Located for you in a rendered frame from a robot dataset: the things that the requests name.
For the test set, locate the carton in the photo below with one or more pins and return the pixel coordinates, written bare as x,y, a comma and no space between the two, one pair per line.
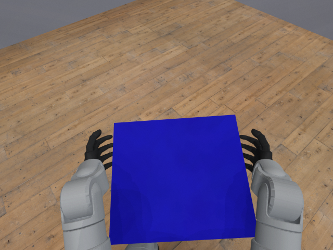
179,179

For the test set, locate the right robot forearm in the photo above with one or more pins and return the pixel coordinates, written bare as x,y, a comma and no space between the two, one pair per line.
280,208

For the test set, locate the right robot hand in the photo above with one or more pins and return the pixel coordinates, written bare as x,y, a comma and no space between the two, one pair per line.
262,150

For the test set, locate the left robot hand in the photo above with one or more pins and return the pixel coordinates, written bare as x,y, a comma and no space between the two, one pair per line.
93,151

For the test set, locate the left robot forearm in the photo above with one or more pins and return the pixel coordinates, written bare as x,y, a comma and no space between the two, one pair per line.
82,208

